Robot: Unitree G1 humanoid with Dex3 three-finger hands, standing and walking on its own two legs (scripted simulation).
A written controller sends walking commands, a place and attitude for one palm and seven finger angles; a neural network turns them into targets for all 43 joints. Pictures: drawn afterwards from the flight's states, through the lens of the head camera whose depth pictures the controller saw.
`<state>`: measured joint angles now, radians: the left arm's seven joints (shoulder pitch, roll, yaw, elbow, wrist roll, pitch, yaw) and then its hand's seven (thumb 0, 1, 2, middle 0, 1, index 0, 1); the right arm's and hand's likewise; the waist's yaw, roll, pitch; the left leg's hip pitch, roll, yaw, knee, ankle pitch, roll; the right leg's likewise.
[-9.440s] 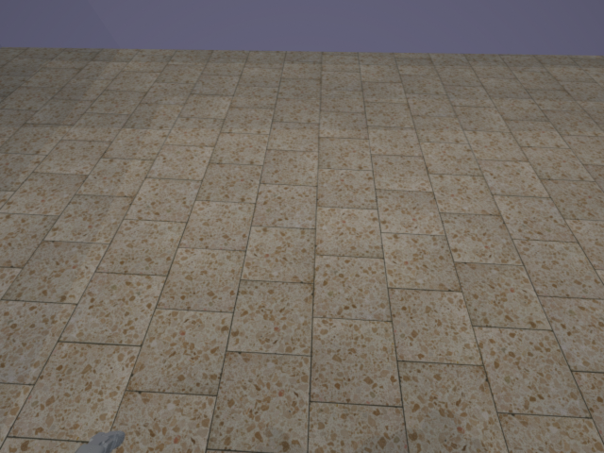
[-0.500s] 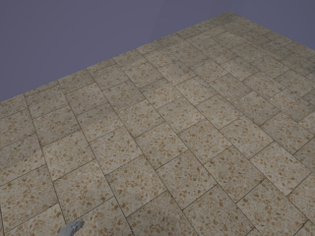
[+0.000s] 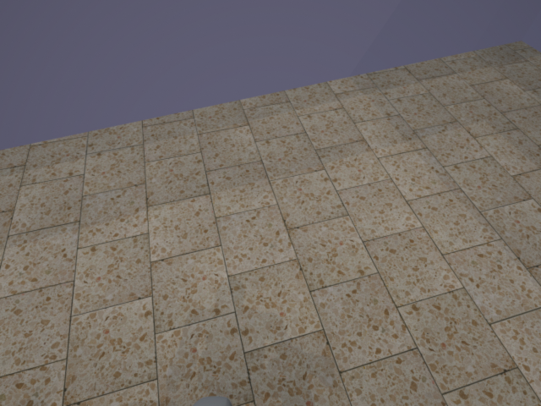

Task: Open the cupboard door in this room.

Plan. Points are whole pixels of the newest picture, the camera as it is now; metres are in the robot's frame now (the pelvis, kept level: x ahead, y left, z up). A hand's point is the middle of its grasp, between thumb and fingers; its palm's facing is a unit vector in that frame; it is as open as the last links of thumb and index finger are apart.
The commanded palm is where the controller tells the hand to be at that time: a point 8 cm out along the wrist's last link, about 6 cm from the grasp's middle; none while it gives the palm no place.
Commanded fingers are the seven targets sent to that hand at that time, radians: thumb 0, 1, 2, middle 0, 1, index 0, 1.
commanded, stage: turn or walk to find it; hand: left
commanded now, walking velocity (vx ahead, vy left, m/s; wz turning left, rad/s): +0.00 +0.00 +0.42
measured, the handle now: out of the picture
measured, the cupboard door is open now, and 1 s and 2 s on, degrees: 0 0 0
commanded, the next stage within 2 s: none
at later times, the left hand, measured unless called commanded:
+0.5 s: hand out of the picture +0.06 +0.24 -0.15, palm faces +0.18 -0.95 -0.25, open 7.4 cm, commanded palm none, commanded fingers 0.00 0.90 0.90 -0.20 -0.30 -0.20 -0.30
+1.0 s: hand out of the picture -0.07 +0.16 -0.16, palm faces +0.43 -0.86 -0.26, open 7.3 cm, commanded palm none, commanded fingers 0.00 0.90 0.90 -0.20 -0.30 -0.20 -0.30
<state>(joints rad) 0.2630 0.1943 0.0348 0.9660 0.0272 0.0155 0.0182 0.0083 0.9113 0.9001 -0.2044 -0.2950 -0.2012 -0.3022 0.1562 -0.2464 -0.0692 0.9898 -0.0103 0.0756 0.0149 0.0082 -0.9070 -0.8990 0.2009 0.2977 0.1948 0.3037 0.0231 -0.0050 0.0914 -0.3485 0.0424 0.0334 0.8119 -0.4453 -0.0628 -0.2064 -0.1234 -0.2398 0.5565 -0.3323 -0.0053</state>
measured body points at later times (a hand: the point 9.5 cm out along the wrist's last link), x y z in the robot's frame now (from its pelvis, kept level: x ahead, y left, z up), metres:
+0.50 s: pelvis -0.01 +0.02 +0.01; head +0.02 +0.02 +0.45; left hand +0.05 +0.29 -0.13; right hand +0.08 -0.21 -0.14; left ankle -0.01 +0.13 -0.73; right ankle -0.01 -0.13 -0.69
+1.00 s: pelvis -0.03 -0.03 +0.00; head +0.01 -0.03 +0.45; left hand -0.09 +0.21 -0.14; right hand +0.12 -0.25 -0.15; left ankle -0.12 +0.11 -0.68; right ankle +0.00 -0.12 -0.73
